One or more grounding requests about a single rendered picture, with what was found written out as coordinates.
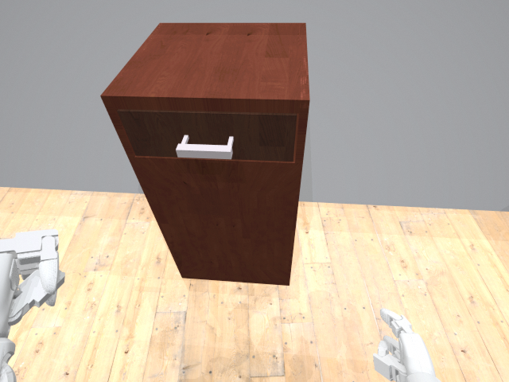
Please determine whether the left robot hand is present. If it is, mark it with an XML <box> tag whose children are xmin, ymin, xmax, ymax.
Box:
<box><xmin>0</xmin><ymin>229</ymin><xmax>65</xmax><ymax>338</ymax></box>

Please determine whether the right robot hand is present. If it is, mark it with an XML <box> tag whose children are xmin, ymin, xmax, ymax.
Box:
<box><xmin>373</xmin><ymin>308</ymin><xmax>436</xmax><ymax>382</ymax></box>

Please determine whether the cabinet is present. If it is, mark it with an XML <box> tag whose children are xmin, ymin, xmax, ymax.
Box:
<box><xmin>101</xmin><ymin>23</ymin><xmax>310</xmax><ymax>286</ymax></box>

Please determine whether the left robot forearm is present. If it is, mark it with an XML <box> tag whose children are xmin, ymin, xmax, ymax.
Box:
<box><xmin>0</xmin><ymin>337</ymin><xmax>17</xmax><ymax>382</ymax></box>

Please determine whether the drawer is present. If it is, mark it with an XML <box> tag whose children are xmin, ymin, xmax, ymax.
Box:
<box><xmin>117</xmin><ymin>109</ymin><xmax>297</xmax><ymax>162</ymax></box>

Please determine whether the handle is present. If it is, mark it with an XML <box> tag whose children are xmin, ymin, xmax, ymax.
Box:
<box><xmin>176</xmin><ymin>135</ymin><xmax>234</xmax><ymax>159</ymax></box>

